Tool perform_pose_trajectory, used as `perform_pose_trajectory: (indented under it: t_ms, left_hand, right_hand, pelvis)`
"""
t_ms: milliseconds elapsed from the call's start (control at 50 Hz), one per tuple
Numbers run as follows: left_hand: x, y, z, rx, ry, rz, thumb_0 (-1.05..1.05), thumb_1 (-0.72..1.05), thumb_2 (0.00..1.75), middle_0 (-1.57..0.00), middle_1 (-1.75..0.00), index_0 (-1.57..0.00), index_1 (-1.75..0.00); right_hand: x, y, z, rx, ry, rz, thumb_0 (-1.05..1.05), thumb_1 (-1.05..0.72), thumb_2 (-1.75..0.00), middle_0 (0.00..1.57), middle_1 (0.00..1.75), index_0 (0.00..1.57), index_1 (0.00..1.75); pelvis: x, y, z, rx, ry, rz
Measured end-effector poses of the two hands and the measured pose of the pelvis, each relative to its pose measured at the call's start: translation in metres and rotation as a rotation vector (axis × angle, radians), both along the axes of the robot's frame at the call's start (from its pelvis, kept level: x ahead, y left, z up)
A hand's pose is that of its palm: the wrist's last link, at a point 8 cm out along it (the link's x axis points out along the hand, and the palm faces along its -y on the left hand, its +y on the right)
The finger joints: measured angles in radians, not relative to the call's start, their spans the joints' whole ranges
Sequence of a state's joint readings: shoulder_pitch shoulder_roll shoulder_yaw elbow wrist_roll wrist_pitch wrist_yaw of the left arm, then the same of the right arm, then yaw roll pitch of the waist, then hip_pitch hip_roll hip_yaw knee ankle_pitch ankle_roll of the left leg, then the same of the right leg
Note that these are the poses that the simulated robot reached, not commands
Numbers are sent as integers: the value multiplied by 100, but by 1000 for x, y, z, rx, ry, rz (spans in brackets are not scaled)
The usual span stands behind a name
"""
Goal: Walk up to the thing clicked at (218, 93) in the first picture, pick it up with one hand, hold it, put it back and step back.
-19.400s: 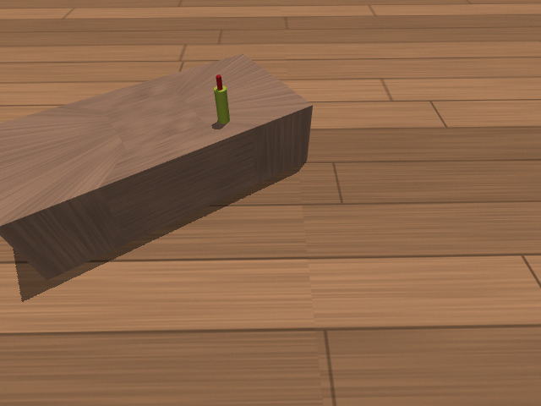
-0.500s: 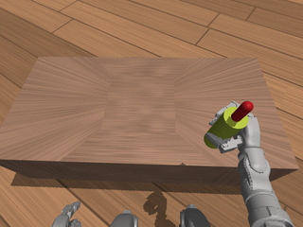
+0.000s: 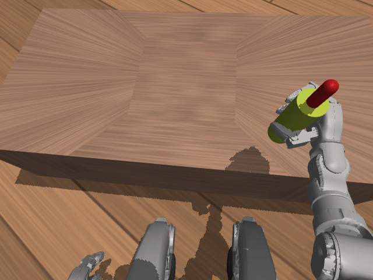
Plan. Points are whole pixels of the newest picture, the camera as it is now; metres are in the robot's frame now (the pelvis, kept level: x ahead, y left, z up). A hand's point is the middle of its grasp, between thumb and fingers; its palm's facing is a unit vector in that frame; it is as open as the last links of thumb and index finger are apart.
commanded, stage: crouch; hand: right
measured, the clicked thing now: (299, 113) +0.44 -0.18 +0.04
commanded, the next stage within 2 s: lower in 0.36 s
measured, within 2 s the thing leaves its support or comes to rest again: rests again in 1.86 s
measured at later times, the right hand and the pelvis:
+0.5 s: hand (286, 118) +0.48 -0.19 -0.04, palm faces +0.07 +1.00 +0.00, open 8.4 cm; pelvis -0.01 +0.00 -0.05, yaw +1 degrees
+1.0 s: hand (275, 129) +0.49 -0.19 -0.12, palm faces +0.06 +1.00 -0.01, open 8.4 cm; pelvis -0.02 +0.00 -0.12, yaw +2 degrees
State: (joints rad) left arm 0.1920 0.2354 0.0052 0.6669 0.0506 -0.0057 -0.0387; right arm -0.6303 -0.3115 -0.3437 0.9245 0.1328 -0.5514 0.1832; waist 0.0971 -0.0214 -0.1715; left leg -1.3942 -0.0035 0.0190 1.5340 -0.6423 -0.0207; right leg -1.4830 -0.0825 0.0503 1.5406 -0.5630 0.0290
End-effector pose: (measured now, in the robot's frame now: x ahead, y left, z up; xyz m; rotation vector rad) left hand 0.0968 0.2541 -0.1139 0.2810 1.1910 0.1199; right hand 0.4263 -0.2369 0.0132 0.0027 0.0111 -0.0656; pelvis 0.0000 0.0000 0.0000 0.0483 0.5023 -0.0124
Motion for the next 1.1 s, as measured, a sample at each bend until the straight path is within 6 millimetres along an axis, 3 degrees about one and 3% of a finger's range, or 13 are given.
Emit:
perform_pose_trajectory:
  t_ms: [580,820,1100]
  left_hand:
    - [-24,7,-49,51,60,15,1,90,91,-19,-29,-20,-30]
    - [-30,10,-90,53,92,-1,1,90,90,-19,-29,-20,-30]
    - [-44,16,-125,55,122,18,1,91,90,-19,-29,-20,-30]
  right_hand:
    - [31,-8,-61,8,23,-6,-6,32,-108,81,118,90,124]
    - [34,-9,-108,-5,17,0,-6,32,-108,81,118,90,124]
    - [39,-6,-135,-13,24,0,-6,32,-109,80,119,90,125]
  pelvis:
    - [-12,-5,-55,24,82,11]
    - [-18,-4,-95,25,115,18]
    - [-26,0,-126,21,121,28]
